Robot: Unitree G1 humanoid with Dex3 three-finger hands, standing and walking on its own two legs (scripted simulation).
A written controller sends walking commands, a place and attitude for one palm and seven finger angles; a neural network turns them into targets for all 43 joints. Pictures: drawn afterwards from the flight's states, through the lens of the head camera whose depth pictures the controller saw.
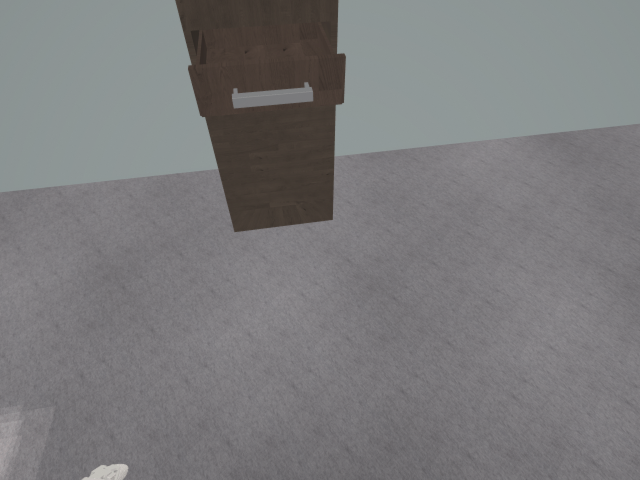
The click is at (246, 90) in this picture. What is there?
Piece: drawer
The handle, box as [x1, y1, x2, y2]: [232, 82, 312, 107]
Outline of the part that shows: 312,90 311,87 308,86 307,82 304,82 304,88 238,93 237,89 233,88 234,93 232,94 232,100 234,107 310,101 312,100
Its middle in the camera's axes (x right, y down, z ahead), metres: -0.13 -0.37 +0.98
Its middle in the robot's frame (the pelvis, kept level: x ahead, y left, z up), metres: +0.97 +0.17 -0.01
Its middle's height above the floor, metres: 0.76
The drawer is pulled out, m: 0.23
